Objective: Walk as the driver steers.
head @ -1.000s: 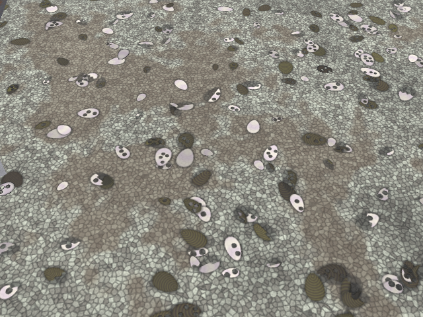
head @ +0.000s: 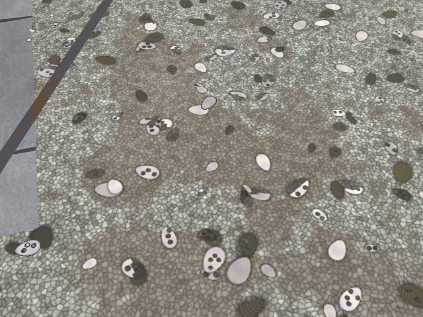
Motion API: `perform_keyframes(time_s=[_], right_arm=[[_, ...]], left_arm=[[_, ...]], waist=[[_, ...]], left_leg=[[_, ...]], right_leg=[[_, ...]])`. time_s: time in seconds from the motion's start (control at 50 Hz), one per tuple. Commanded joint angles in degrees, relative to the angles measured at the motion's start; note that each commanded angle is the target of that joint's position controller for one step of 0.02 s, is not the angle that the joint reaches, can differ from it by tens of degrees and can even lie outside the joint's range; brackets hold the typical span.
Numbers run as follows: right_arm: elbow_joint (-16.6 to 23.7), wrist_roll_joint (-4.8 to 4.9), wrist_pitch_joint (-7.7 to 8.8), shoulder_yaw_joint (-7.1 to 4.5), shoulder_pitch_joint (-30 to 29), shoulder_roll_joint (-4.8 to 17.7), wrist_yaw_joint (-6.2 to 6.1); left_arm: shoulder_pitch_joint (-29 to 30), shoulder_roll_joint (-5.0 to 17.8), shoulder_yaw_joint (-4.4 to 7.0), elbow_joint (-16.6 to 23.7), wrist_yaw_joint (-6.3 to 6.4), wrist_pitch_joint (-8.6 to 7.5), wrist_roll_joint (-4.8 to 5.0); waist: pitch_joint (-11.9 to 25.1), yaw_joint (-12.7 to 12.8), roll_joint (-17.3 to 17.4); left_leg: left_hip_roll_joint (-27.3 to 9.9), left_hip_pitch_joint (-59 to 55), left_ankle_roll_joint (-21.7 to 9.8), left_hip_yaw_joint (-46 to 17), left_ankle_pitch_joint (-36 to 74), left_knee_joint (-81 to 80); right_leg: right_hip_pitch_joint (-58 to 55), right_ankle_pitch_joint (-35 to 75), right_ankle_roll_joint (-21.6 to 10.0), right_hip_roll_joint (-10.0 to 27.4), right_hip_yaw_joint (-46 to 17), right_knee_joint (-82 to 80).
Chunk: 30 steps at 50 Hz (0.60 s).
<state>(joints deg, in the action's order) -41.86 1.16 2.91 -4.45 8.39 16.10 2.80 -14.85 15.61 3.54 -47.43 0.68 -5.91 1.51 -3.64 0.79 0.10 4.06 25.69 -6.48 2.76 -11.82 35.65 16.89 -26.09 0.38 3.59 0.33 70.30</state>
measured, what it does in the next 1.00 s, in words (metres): walks ahead: right foot, then left foot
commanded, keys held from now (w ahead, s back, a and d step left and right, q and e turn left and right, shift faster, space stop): w+q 0.24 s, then w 0.28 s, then w+e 0.48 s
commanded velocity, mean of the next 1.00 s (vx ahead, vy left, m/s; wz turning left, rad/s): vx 0.50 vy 0.00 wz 0.11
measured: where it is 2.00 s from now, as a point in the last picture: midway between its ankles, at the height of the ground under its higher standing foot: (214, 208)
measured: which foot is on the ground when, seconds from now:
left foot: down 0.00-0.42, up 0.44-0.88, down 0.90-1.00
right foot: up 0.00-0.38, down 0.40-0.90, up 0.92-1.00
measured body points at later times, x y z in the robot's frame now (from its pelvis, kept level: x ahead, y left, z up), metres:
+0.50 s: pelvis +0.29 -0.04 +0.01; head +0.31 -0.03 +0.46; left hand +0.41 +0.26 -0.08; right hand +0.41 -0.29 -0.11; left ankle +0.12 +0.06 -0.64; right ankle +0.38 -0.12 -0.72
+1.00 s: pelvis +0.53 +0.05 +0.02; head +0.55 +0.07 +0.46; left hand +0.55 +0.34 -0.11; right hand +0.74 -0.18 -0.06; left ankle +0.57 +0.17 -0.72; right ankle +0.43 -0.09 -0.64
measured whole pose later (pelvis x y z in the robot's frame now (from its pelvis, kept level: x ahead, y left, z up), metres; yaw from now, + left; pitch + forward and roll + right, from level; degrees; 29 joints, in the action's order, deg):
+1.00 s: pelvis +0.53 +0.05 +0.02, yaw +3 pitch +2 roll +0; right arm -38.5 -0.3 6.0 -2.8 7.0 14.0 0.7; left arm -21.4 17.0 3.4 -45.5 0.6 -2.9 1.8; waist 0.1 2.3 -2.0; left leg 0.6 20.0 -1.1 1.1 -10.4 28.0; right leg 22.0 -24.5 -1.3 -0.5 -4.7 63.0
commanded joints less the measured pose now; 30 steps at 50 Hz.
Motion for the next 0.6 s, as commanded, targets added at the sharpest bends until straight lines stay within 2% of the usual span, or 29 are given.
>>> perform_keyframes(time_s=[0.02,0.04,0.1,0.16,0.22,0.26,0.32,0.36,0.38,0.4,0.42,0.44,0.46,0.48,0.5,0.52,0.54,0.56,0.6], right_arm=[[3.2,-0.08,1.27,-1.65,4.4,5.9,-0.57],[4.0,-0.65,1.30,-1.32,3.2,5.3,-0.86],[3.9,-0.40,1.70,-1.78,4.9,6.9,-1.79],[3.2,-0.04,1.32,-2.07,7.9,8.1,-2.90],[2.7,0.25,0.73,-2.03,10.1,8.2,-3.38],[2.1,0.34,0.51,-2.01,11.7,8.4,-3.49],[1.0,0.22,0.28,-1.67,13.7,7.4,-3.74],[0.8,-0.08,0.02,-1.84,13.0,7.9,-3.82],[1.1,-0.11,-0.09,-1.69,12.0,7.5,-3.75],[1.7,-0.44,-0.01,-1.02,11.2,5.8,-3.50],[2.9,-1.57,0.18,0.08,12.8,3.4,-3.50],[2.5,0.54,0.84,0.93,21.5,0.5,-3.45],[1.5,1.15,1.13,0.24,18.9,5.8,-3.45],[2.8,0.99,1.19,-0.36,11.6,8.1,-3.30],[3.8,0.11,1.27,-0.14,7.6,7.4,-3.27],[4.5,-0.73,1.50,-0.22,5.8,6.5,-3.09],[4.7,-0.98,1.57,-0.24,6.1,5.7,-2.94],[4.6,-0.96,1.56,-0.11,6.9,4.7,-2.89],[5.0,-1.35,1.55,0.31,6.3,3.1,-2.98]], left_arm=[[2.9,7.6,1.67,6.5,0.46,-2.70,-1.26],[1.8,7.7,1.95,6.4,0.31,-1.85,-1.62],[2.9,5.6,1.63,7.6,0.34,-0.21,-2.48],[9.7,4.1,0.93,9.9,0.34,0.01,-2.56],[15.8,3.0,0.27,11.3,-0.50,-0.51,-1.93],[18.1,3.6,0.28,12.1,-1.22,-0.99,-1.35],[18.8,5.2,0.68,12.6,-2.33,-1.94,-1.35],[16.2,6.3,1.19,12.3,-2.46,-2.35,-1.30],[12.0,7.1,1.77,11.2,-2.25,-2.56,-1.48],[5.5,9.0,2.62,9.9,-1.92,-2.79,-2.12],[-3.7,12.4,3.39,9.0,-1.65,-2.73,-2.74],[-8.9,15.1,4.36,5.9,-2.36,-2.06,-2.50],[-8.6,9.5,2.96,6.2,-2.60,-1.91,-0.81],[-5.1,6.7,2.12,6.7,-2.33,-1.48,-0.67],[-1.9,6.2,1.58,7.3,-2.23,-1.00,-1.32],[0.0,5.4,1.22,7.2,-2.22,-0.78,-1.68],[0.5,4.9,0.82,7.1,-2.23,-0.86,-2.09],[0.5,4.6,0.68,6.9,-2.34,-0.90,-1.88],[-0.6,5.7,0.87,6.1,-2.20,-0.95,-1.08]], waist=[[8.4,-1.2,-0.6],[7.9,0.2,0.6],[6.6,0.7,0.7],[4.7,-1.4,2.2],[4.1,-4.0,4.6],[3.9,-5.1,5.4],[3.8,-5.4,5.9],[3.8,-3.7,7.7],[5.3,-1.3,7.9],[10.3,1.8,6.6],[19.1,4.6,-0.8],[23.9,1.4,-20.6],[18.7,3.3,-13.1],[10.8,4.2,-7.0],[6.8,2.9,-2.4],[4.3,1.6,-1.6],[4.2,0.1,-3.2],[4.5,-0.5,-4.7],[4.7,-1.0,-5.2]], left_leg=[[-16.0,-24.3,-11.2,-26.8,9.9,-19.8],[-14.5,-20.0,-10.9,-24.6,12.6,-21.1],[-12.6,-14.4,-11.1,-20.0,20.4,-22.7],[-10.1,-12.9,-9.0,-17.1,20.0,-22.4],[-8.5,-12.4,-6.7,-16.7,13.3,-21.2],[-9.8,-13.8,-6.3,-18.6,10.5,-20.2],[-12.8,-19.5,-5.7,-22.3,9.8,-16.4],[-14.1,-22.0,-4.8,-24.0,14.3,-13.7],[-12.6,-22.2,-3.8,-23.2,21.0,-9.9],[-9.4,-20.0,-2.2,-20.9,25.1,-1.1],[-5.0,-10.4,0.1,-16.6,13.1,15.5],[2.6,10.2,4.0,-12.0,-19.1,33.2],[-0.6,17.6,3.9,-15.4,-20.2,39.5],[-2.8,19.9,3.8,-13.9,-14.8,40.3],[-5.3,18.2,3.9,-11.3,-10.5,38.3],[-7.2,17.0,4.1,-10.3,-7.6,34.5],[-8.8,13.9,4.3,-9.5,-5.9,31.7],[-9.1,12.1,4.7,-8.7,-5.4,29.4],[-9.2,11.6,5.8,-6.9,-5.2,24.2]], right_leg=[[23.9,6.9,-1.0,3.5,-5.6,0.4],[20.3,8.4,-0.5,4.3,-5.8,-1.5],[18.9,12.1,1.9,3.6,-4.1,-8.5],[20.1,21.7,3.2,1.6,-3.2,-20.8],[16.5,30.0,3.1,-1.4,-2.8,-33.5],[14.9,31.8,2.7,-2.4,-2.8,-37.5],[14.2,29.4,0.6,-2.4,-3.6,-41.2],[11.3,24.1,-1.4,-2.8,-2.8,-42.5],[5.6,23.7,-2.9,-3.9,-1.3,-44.9],[-5.1,25.2,-5.4,-1.7,-2.9,-44.5],[-21.8,26.2,-10.0,8.1,-14.1,-42.2],[-37.3,11.3,-18.8,18.5,-40.6,-49.6],[-35.1,-1.7,-17.2,18.4,-44.7,-53.2],[-27.7,-1.0,-14.9,16.4,-36.0,-54.0],[-20.2,5.6,-13.8,14.0,-29.4,-55.1],[-15.1,11.3,-13.7,11.9,-25.3,-56.5],[-11.8,15.7,-13.3,9.9,-22.6,-57.6],[-10.3,18.8,-13.6,8.5,-20.7,-58.5],[-8.8,24.5,-14.8,7.6,-18.1,-59.6]])
Velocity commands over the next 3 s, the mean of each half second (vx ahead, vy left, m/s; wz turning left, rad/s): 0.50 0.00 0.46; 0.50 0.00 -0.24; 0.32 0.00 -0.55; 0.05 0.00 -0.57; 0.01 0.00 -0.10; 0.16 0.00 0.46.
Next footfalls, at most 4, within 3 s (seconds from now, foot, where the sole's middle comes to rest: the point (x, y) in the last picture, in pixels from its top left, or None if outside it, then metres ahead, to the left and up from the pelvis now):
0.40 right None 0.42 -0.11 -0.76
0.90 left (169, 261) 0.61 0.17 -0.76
1.36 right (250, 197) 0.85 -0.10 -0.76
1.84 left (193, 182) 0.91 0.11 -0.76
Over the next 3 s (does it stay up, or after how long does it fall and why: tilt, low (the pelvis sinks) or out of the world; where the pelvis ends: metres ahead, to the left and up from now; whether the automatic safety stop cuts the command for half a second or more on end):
stays up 0.87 0.03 0.03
